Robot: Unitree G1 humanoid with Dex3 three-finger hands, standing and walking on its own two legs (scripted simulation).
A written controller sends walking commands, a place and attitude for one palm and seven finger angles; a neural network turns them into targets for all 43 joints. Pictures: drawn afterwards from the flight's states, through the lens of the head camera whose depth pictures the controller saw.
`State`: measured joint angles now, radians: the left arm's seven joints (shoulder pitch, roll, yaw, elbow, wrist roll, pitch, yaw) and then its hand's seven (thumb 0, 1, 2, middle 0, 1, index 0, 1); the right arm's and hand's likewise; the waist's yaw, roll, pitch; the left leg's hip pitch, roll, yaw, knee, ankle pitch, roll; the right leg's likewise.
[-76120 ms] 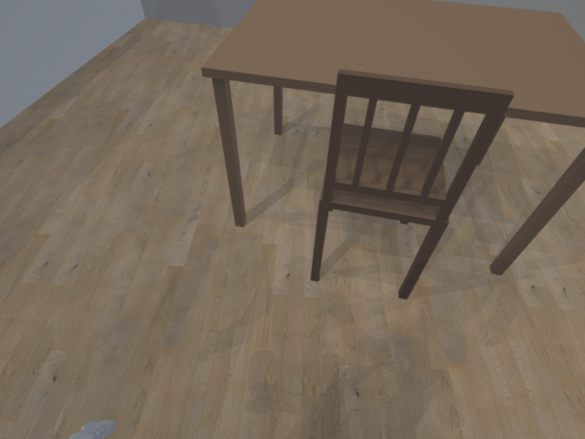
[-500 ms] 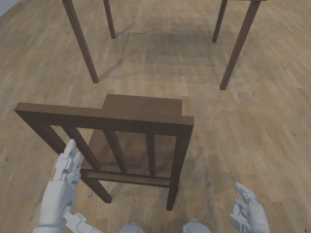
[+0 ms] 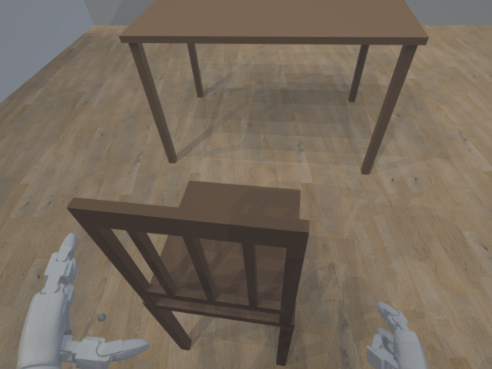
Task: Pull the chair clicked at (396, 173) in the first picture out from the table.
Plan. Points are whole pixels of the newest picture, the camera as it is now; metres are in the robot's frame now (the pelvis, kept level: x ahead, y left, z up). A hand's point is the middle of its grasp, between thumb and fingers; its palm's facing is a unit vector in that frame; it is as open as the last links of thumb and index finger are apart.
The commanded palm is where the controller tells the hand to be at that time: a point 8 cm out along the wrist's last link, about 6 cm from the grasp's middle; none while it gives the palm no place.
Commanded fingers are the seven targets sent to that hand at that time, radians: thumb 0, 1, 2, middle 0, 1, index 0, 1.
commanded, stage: draw the hand back to the body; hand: left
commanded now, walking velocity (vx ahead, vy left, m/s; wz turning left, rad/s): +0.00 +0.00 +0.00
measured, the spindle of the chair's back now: (202, 269) +0.31 +0.13 -0.06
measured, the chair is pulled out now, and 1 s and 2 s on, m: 0.77 0.77 0.77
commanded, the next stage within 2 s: step back with the hand held close in 0.84 s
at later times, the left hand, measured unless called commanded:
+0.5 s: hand (30, 249) +0.20 +0.26 +0.19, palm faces +0.46 -0.77 -0.44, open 8.9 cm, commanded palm +0.16 +0.31 +0.20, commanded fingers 0.00 0.90 0.90 -0.20 -0.30 -0.20 -0.30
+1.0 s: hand (34, 253) +0.20 +0.26 +0.18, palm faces +0.44 -0.79 -0.42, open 7.4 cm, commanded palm +0.16 +0.30 +0.20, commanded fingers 0.00 0.90 0.90 -0.20 -0.30 -0.20 -0.30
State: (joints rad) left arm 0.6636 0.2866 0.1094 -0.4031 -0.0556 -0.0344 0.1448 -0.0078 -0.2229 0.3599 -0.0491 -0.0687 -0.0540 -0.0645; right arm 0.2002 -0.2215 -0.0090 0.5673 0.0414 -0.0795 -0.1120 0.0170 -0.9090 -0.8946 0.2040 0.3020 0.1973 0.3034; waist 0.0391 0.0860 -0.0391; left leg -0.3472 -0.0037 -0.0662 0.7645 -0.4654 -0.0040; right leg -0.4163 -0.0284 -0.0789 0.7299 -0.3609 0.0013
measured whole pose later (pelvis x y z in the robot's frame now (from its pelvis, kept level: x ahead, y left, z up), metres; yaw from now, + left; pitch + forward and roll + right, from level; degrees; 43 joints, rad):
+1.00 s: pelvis +0.01 +0.01 +0.03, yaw -2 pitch -3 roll -1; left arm 0.50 0.33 0.33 -0.43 -0.06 -0.09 0.15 0.02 0.89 0.90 -0.21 -0.30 -0.21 -0.30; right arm 0.17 -0.22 -0.01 0.66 0.02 -0.09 -0.07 0.02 -0.91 -0.89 0.20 0.30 0.20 0.30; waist 0.07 0.08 0.04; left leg -0.08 0.00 -0.03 0.46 -0.33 0.01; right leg -0.16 -0.02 -0.05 0.44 -0.23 0.01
